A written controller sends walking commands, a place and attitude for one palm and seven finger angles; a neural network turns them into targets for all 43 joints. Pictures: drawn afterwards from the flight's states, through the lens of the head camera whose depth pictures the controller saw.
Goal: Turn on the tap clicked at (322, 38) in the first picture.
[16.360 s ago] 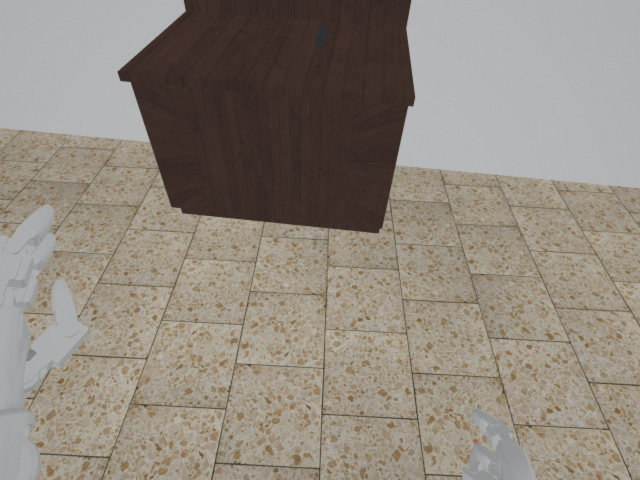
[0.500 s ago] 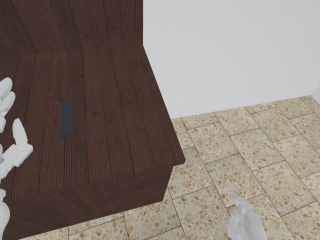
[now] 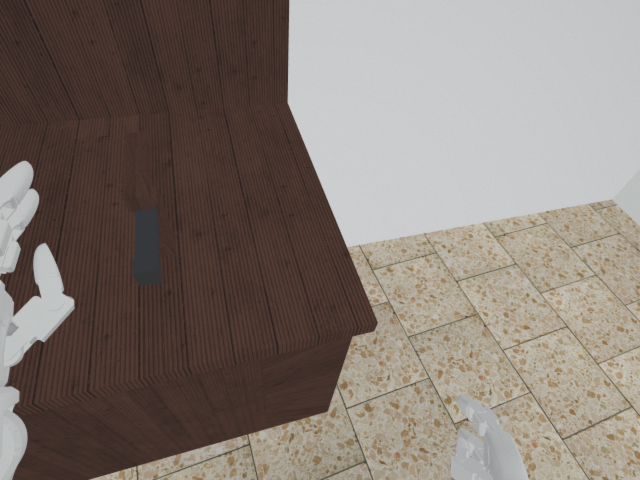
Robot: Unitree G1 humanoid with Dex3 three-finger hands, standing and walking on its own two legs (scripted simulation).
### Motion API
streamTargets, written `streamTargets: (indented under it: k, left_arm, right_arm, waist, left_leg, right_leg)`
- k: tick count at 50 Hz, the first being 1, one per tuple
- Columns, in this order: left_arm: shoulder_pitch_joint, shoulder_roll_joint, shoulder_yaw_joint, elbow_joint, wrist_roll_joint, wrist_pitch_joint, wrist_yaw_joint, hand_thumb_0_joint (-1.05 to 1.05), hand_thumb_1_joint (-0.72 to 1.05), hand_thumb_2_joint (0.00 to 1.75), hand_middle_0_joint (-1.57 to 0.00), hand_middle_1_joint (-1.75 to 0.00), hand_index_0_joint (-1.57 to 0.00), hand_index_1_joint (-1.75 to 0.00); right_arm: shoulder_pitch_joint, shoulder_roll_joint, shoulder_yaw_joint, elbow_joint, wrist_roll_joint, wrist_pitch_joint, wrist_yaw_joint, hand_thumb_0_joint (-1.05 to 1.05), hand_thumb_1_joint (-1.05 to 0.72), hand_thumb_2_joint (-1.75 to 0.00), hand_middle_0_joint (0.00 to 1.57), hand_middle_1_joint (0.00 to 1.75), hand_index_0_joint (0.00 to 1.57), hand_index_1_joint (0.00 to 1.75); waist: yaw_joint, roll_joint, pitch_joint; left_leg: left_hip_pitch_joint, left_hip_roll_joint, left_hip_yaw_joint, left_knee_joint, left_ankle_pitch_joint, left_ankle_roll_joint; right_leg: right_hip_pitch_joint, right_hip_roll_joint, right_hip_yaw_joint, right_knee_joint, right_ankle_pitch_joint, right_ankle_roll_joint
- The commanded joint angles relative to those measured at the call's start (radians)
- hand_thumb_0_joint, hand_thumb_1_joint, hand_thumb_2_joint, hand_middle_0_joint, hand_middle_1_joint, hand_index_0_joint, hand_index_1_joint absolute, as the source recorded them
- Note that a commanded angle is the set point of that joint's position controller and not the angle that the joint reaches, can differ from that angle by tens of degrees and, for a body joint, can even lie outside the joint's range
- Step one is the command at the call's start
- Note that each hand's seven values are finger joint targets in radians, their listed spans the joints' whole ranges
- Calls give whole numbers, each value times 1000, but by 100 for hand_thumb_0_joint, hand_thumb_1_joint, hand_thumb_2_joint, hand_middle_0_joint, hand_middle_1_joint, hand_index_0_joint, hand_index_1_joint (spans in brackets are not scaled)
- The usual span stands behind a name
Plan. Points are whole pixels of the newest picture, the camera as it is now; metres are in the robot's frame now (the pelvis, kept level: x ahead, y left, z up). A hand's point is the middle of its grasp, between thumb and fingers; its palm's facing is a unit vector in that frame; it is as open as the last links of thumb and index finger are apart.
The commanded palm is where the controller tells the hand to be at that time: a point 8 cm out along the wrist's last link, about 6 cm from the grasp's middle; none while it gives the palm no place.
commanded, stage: look again from close up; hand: left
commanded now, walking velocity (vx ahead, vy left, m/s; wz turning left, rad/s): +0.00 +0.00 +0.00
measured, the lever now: (147, 270) +0.33 +0.26 +0.05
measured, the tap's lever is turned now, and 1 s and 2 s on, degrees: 0 0 0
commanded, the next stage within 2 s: come to a stop and stand still in 0.32 s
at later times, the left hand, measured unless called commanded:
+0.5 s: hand (90, 321) +0.21 +0.23 +0.16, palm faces +0.39 -0.85 -0.36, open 7.4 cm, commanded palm +0.15 +0.26 +0.18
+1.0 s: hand (89, 336) +0.20 +0.23 +0.15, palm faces +0.38 -0.80 -0.47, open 7.4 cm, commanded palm +0.14 +0.25 +0.18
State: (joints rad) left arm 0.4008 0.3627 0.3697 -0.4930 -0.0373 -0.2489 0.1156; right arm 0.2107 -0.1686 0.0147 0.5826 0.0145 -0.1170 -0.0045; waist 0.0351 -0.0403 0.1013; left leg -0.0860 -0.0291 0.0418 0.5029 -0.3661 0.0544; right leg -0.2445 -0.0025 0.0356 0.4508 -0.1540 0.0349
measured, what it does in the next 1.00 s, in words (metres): stands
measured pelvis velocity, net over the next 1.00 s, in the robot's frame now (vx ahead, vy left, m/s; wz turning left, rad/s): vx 0.00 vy -0.04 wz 0.07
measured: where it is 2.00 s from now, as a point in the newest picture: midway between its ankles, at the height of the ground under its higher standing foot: outside the picture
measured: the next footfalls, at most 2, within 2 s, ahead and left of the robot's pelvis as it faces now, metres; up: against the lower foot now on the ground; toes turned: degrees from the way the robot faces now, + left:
none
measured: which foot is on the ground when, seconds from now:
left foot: down 0.00-1.00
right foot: down 0.00-1.00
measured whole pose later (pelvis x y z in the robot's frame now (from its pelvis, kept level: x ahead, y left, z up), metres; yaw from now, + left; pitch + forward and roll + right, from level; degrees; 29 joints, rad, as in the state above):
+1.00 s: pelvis +0.00 -0.04 +0.00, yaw +4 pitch +2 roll +0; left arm 0.44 0.48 0.38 -0.40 -0.10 -0.31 0.10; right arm 0.27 -0.28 0.01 0.62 0.01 -0.23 0.04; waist 0.06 -0.02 0.10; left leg -0.23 -0.01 -0.03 0.54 -0.35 0.00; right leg -0.37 0.00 -0.05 0.52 -0.18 -0.02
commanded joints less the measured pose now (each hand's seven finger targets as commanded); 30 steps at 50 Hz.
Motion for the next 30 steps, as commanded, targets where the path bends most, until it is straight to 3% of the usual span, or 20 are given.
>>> streamTargets:
  k: [1,3,6,12,15,26,27,28,29,30]
  left_arm:
    - [-102,122,65,-148,0,-45,7,0,90,90,-20,-30,-20,-30]
    - [-124,126,62,-166,0,-46,7,0,90,90,-20,-30,-20,-30]
    - [-119,139,73,-181,3,-49,10,0,90,90,-20,-30,-20,-30]
    - [-67,161,109,-202,2,-57,14,0,90,90,-20,-30,-20,-30]
    - [-55,141,94,-182,2,-60,12,0,90,90,-20,-30,-20,-30]
    - [-83,137,77,-178,9,-52,12,0,90,90,-20,-30,-20,-30]
    - [-1021,907,315,-501,13,-185,13,0,90,90,-20,-30,-20,-30]
    - [-626,423,314,-117,76,-133,-3,0,90,90,-20,-30,-20,-30]
    - [-478,364,239,-53,61,-93,1,0,90,90,-20,-30,-20,-30]
    - [-412,375,244,14,32,-72,5,0,90,90,-20,-30,-20,-30]
  right_arm:
    - [-76,-152,-64,-159,1,-51,-19,0,-90,-90,20,30,20,30]
    - [-87,-149,-58,-159,0,-51,-22,0,-90,-90,20,30,20,30]
    - [-85,-146,-59,-168,0,-56,-20,0,-90,-90,20,30,20,30]
    - [-92,-142,-62,-164,-3,-64,-21,0,-90,-90,20,30,20,30]
    - [-81,-147,-63,-164,-4,-63,-19,0,-90,-90,20,30,20,30]
    - [-75,-158,-71,-164,-2,-62,-23,0,-90,-90,20,30,20,30]
    - [58,-198,137,-265,57,-45,-88,0,-90,-90,20,30,20,30]
    - [8,-77,-1,-181,32,-96,-66,0,-90,-90,20,30,20,30]
    - [-49,-119,9,-132,-2,-94,-28,0,-90,-90,20,30,20,30]
    - [-58,-180,-29,-129,-11,-86,-17,0,-90,-90,20,30,20,30]
  waist:
    - [-17,79,-142]
    - [-17,107,-139]
    - [-11,85,-138]
    - [-9,99,-150]
    - [-10,105,-147]
    - [-11,56,-139]
    - [-76,455,-140]
    - [11,332,-200]
    - [-15,271,-144]
    - [5,264,-182]
  left_leg:
    - [-164,123,-44,-149,297,-69]
    - [-173,123,-45,-160,275,-64]
    - [-189,119,-45,-161,233,-50]
    - [-174,105,-37,-151,187,-42]
    - [-187,104,-42,-156,165,-38]
    - [-169,92,-42,-155,116,-26]
    - [-294,152,-160,-135,207,-19]
    - [-195,252,-204,-146,238,-16]
    - [-140,181,-95,-183,310,-50]
    - [-123,134,-22,-118,368,-49]
  right_leg:
    - [205,-36,7,20,241,-56]
    - [204,-34,-2,18,211,-51]
    - [225,-37,10,8,207,-52]
    - [216,-40,36,-24,190,-56]
    - [217,-42,44,-30,166,-57]
    - [182,-47,78,-75,82,-56]
    - [120,15,-48,199,-145,11]
    - [-23,-27,-49,243,-259,-24]
    - [-54,-8,-78,190,-264,-44]
    - [-4,-1,-71,129,-148,-55]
